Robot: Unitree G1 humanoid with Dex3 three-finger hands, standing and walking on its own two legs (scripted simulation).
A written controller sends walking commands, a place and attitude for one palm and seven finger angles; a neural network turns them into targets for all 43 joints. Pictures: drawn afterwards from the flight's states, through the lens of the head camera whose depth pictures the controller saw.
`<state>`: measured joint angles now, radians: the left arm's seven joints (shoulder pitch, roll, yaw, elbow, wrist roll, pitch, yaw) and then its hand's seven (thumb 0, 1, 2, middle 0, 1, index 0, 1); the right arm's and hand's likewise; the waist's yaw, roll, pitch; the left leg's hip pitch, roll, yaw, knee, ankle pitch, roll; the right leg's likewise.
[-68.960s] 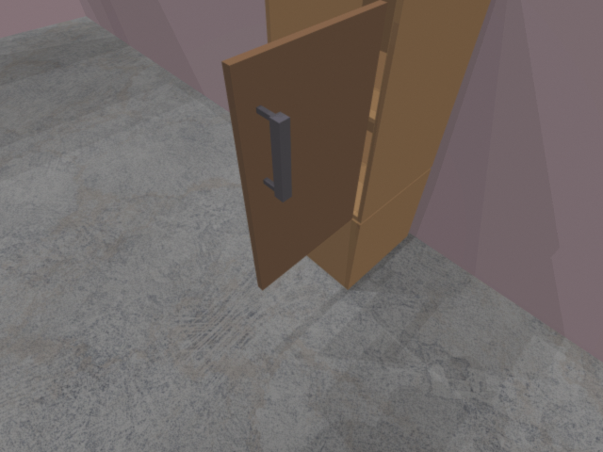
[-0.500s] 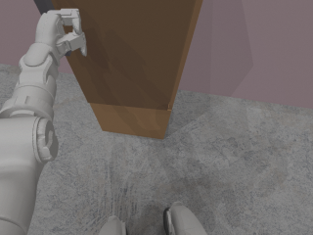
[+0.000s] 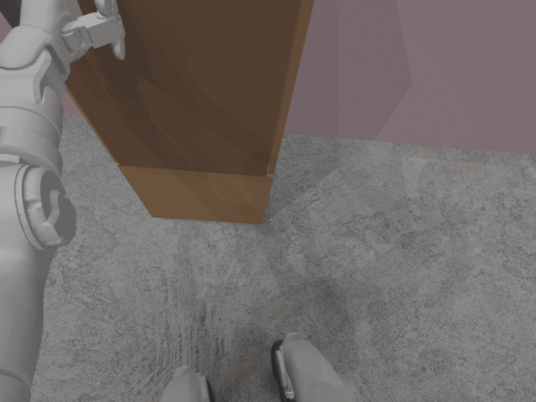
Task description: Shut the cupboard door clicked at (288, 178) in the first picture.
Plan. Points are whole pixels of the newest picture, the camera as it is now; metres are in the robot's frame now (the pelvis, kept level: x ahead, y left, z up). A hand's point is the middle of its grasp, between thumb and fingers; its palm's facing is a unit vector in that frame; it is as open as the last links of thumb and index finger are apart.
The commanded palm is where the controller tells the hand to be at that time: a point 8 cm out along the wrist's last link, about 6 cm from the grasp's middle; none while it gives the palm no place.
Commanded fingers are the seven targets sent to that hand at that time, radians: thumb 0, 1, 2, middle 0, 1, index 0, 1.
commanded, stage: push the door shut along its arc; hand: left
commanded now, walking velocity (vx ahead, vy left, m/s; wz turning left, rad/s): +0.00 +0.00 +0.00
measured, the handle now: (32, 11) +0.62 +0.17 +0.14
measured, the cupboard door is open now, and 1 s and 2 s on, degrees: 0 0 0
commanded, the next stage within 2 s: pull the fist back off the door in 0.10 s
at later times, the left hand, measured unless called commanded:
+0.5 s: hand (125, 22) +0.58 +0.07 +0.14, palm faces +0.11 -0.99 -0.06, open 2.9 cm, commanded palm +0.57 +0.10 +0.14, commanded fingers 0.00 0.90 0.90 -1.30 -1.50 -1.30 -1.50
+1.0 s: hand (141, 55) +0.54 +0.06 +0.13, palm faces +0.05 -1.00 -0.02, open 3.1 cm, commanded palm +0.50 +0.10 +0.14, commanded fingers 0.00 0.90 0.90 -1.30 -1.50 -1.30 -1.50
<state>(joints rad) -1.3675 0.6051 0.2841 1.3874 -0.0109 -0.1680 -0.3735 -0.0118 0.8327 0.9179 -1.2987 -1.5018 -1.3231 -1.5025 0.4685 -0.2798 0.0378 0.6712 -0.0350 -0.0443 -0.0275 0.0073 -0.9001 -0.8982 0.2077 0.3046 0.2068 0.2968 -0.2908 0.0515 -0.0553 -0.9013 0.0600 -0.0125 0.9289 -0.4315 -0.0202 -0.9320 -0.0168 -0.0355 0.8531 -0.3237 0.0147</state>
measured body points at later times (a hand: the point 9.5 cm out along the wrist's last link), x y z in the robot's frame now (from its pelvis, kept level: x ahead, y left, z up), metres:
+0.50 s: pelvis -0.02 +0.00 -0.01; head +0.13 +0.02 +0.41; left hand +0.57 +0.12 +0.15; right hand -0.07 -0.24 -0.11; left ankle -0.01 +0.13 -0.68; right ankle +0.04 -0.13 -0.68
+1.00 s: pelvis +0.02 +0.00 +0.02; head +0.12 -0.01 +0.46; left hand +0.53 +0.11 +0.14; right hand -0.03 -0.26 -0.10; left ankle -0.01 +0.13 -0.68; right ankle +0.04 -0.13 -0.68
